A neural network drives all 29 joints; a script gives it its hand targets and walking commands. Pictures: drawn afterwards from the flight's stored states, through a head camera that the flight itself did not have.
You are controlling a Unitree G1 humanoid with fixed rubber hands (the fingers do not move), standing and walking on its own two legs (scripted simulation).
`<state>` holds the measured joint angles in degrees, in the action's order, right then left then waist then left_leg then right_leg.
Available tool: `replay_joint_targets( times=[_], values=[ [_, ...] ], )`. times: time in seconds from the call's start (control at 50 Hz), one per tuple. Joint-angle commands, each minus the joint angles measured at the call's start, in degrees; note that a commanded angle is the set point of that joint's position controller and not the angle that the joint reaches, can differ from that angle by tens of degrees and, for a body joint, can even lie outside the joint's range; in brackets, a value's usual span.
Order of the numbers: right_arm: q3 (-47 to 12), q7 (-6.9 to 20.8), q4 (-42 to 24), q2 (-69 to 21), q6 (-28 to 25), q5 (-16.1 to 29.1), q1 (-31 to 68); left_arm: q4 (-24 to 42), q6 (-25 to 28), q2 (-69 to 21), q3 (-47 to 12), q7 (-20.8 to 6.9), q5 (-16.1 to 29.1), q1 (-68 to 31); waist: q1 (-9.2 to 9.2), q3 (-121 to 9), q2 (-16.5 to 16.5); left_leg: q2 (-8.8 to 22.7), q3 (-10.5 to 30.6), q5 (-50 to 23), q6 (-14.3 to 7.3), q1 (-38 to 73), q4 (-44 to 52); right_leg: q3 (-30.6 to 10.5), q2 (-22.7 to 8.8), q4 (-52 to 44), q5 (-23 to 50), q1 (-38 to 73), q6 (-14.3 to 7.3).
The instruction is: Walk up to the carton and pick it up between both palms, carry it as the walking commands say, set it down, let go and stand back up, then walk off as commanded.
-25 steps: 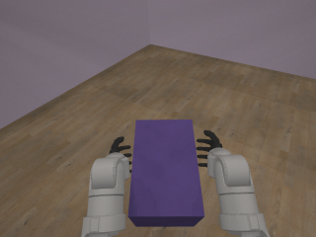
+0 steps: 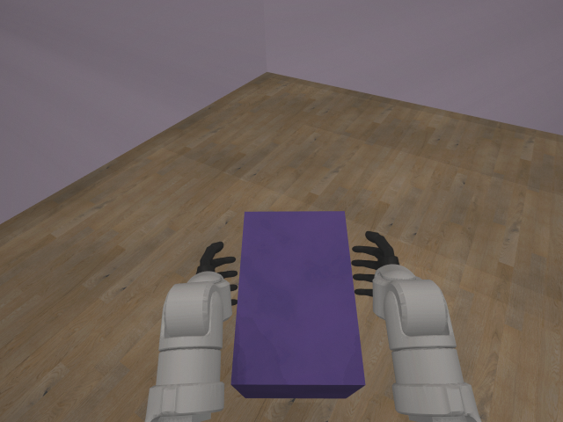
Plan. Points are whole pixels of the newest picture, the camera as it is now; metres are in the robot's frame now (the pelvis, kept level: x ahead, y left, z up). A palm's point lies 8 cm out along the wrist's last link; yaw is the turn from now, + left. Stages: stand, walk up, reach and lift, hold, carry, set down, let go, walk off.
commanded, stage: carry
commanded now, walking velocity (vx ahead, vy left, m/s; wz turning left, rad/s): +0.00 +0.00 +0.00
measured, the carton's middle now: (294, 304) +0.33 +0.01 -0.01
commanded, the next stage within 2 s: none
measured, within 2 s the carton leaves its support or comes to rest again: neither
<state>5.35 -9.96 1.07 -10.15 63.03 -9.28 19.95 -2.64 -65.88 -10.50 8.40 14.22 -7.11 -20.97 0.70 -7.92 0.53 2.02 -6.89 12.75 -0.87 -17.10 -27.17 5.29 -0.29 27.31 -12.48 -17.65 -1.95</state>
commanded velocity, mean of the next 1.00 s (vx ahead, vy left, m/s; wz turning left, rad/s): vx -0.03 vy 0.00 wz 0.00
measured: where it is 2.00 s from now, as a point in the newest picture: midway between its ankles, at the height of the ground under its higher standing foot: outside the picture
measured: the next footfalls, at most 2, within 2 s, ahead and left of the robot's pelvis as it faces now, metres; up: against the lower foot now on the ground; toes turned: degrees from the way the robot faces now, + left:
none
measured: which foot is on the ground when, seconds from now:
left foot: down 0.00-1.00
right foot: down 0.00-1.00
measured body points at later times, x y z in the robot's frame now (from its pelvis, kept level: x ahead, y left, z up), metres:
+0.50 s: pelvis +0.00 +0.00 +0.00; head -0.04 +0.00 +0.45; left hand +0.30 +0.13 +0.08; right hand +0.31 -0.13 +0.08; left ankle +0.01 +0.11 -0.74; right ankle +0.02 -0.09 -0.74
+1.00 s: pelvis +0.00 +0.00 +0.00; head -0.04 +0.00 +0.45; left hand +0.29 +0.13 +0.08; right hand +0.30 -0.13 +0.09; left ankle +0.01 +0.11 -0.74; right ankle +0.02 -0.09 -0.74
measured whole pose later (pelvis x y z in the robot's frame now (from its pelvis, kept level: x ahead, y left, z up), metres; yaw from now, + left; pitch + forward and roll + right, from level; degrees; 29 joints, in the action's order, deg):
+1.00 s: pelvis +0.00 +0.00 +0.00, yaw +0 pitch +2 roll +0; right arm 4.0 -10.1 -5.1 -9.3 65.5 -8.0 17.2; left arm 2.0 -67.1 -9.7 8.0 9.9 -5.6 -18.6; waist 0.7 -7.6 0.5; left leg 2.0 -6.9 12.4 -0.9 -16.7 -27.2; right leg 5.3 -0.3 28.2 -12.6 -17.7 -2.2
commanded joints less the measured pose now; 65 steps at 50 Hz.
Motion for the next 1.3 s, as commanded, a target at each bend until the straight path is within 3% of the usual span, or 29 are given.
replay_joint_targets(
  times=[0.0,0.02,0.04,0.08,0.1,0.12,0.16,0.2,0.22,0.26,0.3,0.34,0.38,0.42,0.44,0.5,0.58,0.6,0.64,0.7,0.72,0.74,0.8,0.82,0.84,0.88,1.08,1.16,1.28],
  values=[
    [-33.7,16.7,-8.4,-61.0,0.5,24.5,24.2,9.1,1.8,-60.4,-37.0,-21.5,24.3,-30.3,-0.44,-13.7,-1.0,5.9,7.4,-6.4,-1.4,5.9,1.6,-6.0,-7.3,-2.7,5.9,4.6,0.2],
    [-28.0,16.6,4.8,-59.3,-0.8,19.1,17.0,-1.4,3.3,-56.4,-30.0,-21.7,18.1,-23.1,-0.51,-14.7,1.2,5.8,5.7,-5.2,-1.4,6.5,0.3,-6.2,-7.8,-3.2,8.7,7.3,-0.4],
    [-34.6,16.2,-8.4,-61.2,0.0,24.0,18.7,11.2,2.3,-60.1,-37.7,-21.4,24.6,-27.1,-0.66,-14.0,-0.1,5.4,6.2,-5.5,-1.0,6.5,0.8,-5.2,-7.6,-2.7,11.1,6.3,-0.5],
    [-35.1,16.3,-8.7,-61.8,0.6,25.4,21.7,12.4,2.1,-59.1,-37.5,-21.2,24.5,-28.9,-0.4,-15.5,-0.9,5.4,5.9,-4.8,-1.0,6.4,1.5,-5.7,-8.3,-1.5,12.5,8.6,-0.6],
    [-27.1,16.4,5.6,-59.5,-0.6,18.4,16.6,-0.3,3.4,-57.0,-29.7,-21.8,18.9,-25.4,-0.59,-14.5,1.6,5.9,6.2,-5.5,-1.2,8.0,0.9,-5.6,-7.8,-2.9,11.5,7.1,-0.3],
    [-36.1,16.5,-7.7,-62.4,0.3,25.4,19.1,14.4,2.6,-58.6,-38.0,-21.4,24.8,-27.1,-0.25,-16.8,0.2,5.8,5.4,-9.5,-0.9,8.9,0.5,-5.8,-8.4,-1.0,15.3,7.3,-0.5],
    [-28.8,16.5,1.6,-59.7,-0.9,19.9,15.9,6.2,3.7,-57.1,-33.6,-21.5,21.1,-26.5,-0.16,-15.7,-2.7,6.8,6.4,-12.8,-1.2,10.8,0.6,-6.3,-8.2,-1.7,12.7,4.7,-0.4],
    [-33.4,16.7,-7.0,-61.3,0.0,23.9,21.1,13.4,3.1,-58.8,-37.1,-21.0,23.8,-30.5,-0.44,-14.4,-0.6,6.0,5.9,-9.8,-1.0,8.4,0.7,-4.0,-6.4,-1.5,9.2,5.0,-0.1],
    [-25.6,16.9,8.0,-58.5,-0.7,17.3,11.5,1.6,4.1,-54.8,-29.9,-21.1,17.3,-23.6,-0.23,-15.3,0.7,6.7,6.3,-9.5,-1.1,6.2,0.7,-4.7,-7.1,-1.8,11.3,8.8,0.1],
    [-32.2,16.7,-2.8,-60.6,-0.3,22.4,15.1,11.7,3.2,-58.5,-38.4,-21.4,24.2,-28.0,-0.4,-15.0,-3.0,5.5,5.8,-5.3,-1.1,10.2,1.1,-6.0,-7.4,-2.3,7.9,3.9,-0.6],
    [-27.6,16.9,3.7,-57.4,-2.6,18.2,15.4,-0.1,5.0,-54.5,-30.4,-21.5,17.2,-21.7,-0.42,-14.7,0.9,6.8,7.2,-10.3,-1.3,6.8,0.4,-5.3,-7.9,-1.8,9.7,6.5,-0.2],
    [-36.3,16.2,-10.9,-61.4,-0.1,25.0,19.7,15.7,3.1,-59.7,-39.7,-21.2,25.2,-27.9,-0.52,-14.3,0.8,6.4,6.6,-7.3,-1.1,6.2,0.5,-5.2,-7.5,-2.5,9.1,7.2,0.2],
    [-26.6,16.5,5.3,-57.5,-0.7,17.4,11.0,3.4,3.6,-54.2,-32.2,-21.0,18.3,-23.0,-0.41,-14.5,-3.0,6.5,5.4,-9.1,-1.0,9.5,0.5,-5.8,-7.9,-2.1,13.3,6.0,-0.6],
    [-34.2,16.3,-6.1,-61.1,0.4,23.4,15.7,13.3,2.4,-57.1,-37.4,-20.8,23.1,-25.4,-0.41,-16.7,0.4,6.8,7.1,-11.4,-1.2,8.5,-0.2,-5.4,-7.9,-1.8,13.2,7.7,-0.7],
    [-25.8,16.7,7.1,-56.7,-1.0,16.8,11.5,1.1,4.3,-53.9,-30.9,-21.3,17.8,-23.1,-0.28,-13.9,-1.4,6.0,5.9,-8.5,-1.0,9.3,1.0,-5.3,-7.9,-1.9,11.0,5.5,-0.5],
    [-36.7,16.4,-14.1,-60.6,-0.2,25.5,22.9,15.5,2.2,-59.6,-40.6,-21.5,25.8,-27.5,-0.42,-16.0,-1.4,5.4,5.8,-6.3,-1.1,8.5,0.5,-6.3,-8.1,-2.6,11.1,5.9,-0.7],
    [-29.6,16.7,2.2,-58.3,-0.8,19.5,14.8,3.9,4.0,-55.0,-33.0,-21.3,19.0,-22.9,-0.55,-11.9,1.0,5.4,5.8,-5.2,-0.7,6.2,1.9,-5.3,-8.3,-3.1,10.0,4.9,-0.3],
    [-38.5,16.1,-16.4,-61.1,0.0,26.8,23.4,17.0,2.5,-59.5,-40.5,-21.0,25.7,-26.8,-0.35,-15.1,2.0,6.2,6.4,-7.2,-1.3,7.2,1.0,-5.1,-7.6,-2.3,11.0,6.9,-0.1],
    [-31.1,16.6,-3.1,-58.5,-0.4,21.1,16.9,10.2,3.2,-57.1,-36.9,-21.1,22.3,-27.3,-0.56,-16.0,-3.9,6.0,4.8,-11.8,0.0,8.3,1.1,-5.0,-8.0,-0.4,15.4,7.7,-0.5],
    [-30.5,16.7,-2.0,-58.5,-1.3,20.6,18.0,6.2,4.0,-56.1,-35.1,-21.7,20.7,-24.7,-0.57,-13.1,-2.1,4.9,5.1,-4.0,-0.6,8.1,1.4,-7.3,-9.3,-2.7,12.0,4.1,-0.5],
    [-23.6,16.9,12.3,-56.5,-3.0,14.5,11.7,-4.3,6.1,-52.7,-28.3,-21.6,15.1,-22.2,-0.03,-13.4,-0.8,6.0,5.9,-7.2,-0.8,8.7,1.0,-6.5,-8.6,-2.9,10.8,3.9,-0.5],
    [-37.2,16.2,-13.7,-61.0,-1.4,26.0,21.1,19.4,4.4,-59.7,-41.8,-21.3,27.2,-30.4,-0.24,-14.2,0.8,6.2,7.5,-6.7,-1.2,6.5,1.7,-4.4,-7.4,-2.8,7.1,6.6,-0.3],
    [-25.8,16.9,3.3,-56.3,-3.2,16.9,18.6,-0.4,6.0,-54.6,-30.4,-21.3,16.6,-24.0,-0.55,-14.2,-1.5,7.0,6.9,-9.5,-1.5,10.3,2.2,-5.1,-7.4,-1.7,6.9,3.1,0.2],
    [-39.3,16.4,-17.3,-59.9,-0.7,27.4,22.0,19.1,2.9,-59.0,-42.6,-21.4,26.8,-26.6,-0.15,-15.4,-1.7,6.4,7.2,-9.2,-1.4,8.1,2.1,-5.2,-7.1,-1.8,6.5,5.9,-0.1],
    [-29.8,16.3,-0.1,-59.0,-0.6,20.1,17.8,6.0,3.4,-56.6,-34.6,-21.3,20.3,-25.7,-0.5,-13.8,-0.3,6.2,6.5,-7.7,-1.0,7.7,1.0,-6.1,-8.0,-2.9,9.6,5.1,-0.1],
    [-36.1,16.4,-11.9,-58.2,0.1,24.6,19.0,13.0,2.2,-57.7,-40.2,-20.9,23.9,-23.0,-0.46,-14.7,-0.4,6.0,6.3,-7.9,-1.1,9.3,1.6,-5.7,-7.7,-1.6,10.1,4.3,-0.8],
    [-35.0,16.0,-9.7,-60.0,6.5,25.3,17.2,16.0,-4.0,-56.9,-40.1,-21.4,25.1,-23.7,-0.42,-10.7,-0.1,6.7,4.4,-9.3,1.9,4.0,-2.0,-8.0,-12.7,0.7,27.2,4.1,-0.3],
    [-36.2,16.9,-9.9,-62.6,6.8,27.1,20.9,18.4,-3.6,-58.4,-40.8,-21.8,27.0,-31.0,-0.49,-8.4,-0.5,7.6,6.7,1.1,1.2,5.5,1.1,-8.8,-12.4,-6.1,-2.4,-1.5,0.9],
    [-35.1,16.5,-10.5,-61.0,6.4,25.4,21.6,13.9,-3.7,-57.7,-37.8,-22.0,24.4,-25.4,-0.54,-7.6,3.3,6.7,6.5,2.0,0.3,5.5,1.9,-8.0,-10.2,-7.7,-4.2,-1.1,0.6]
  ],
)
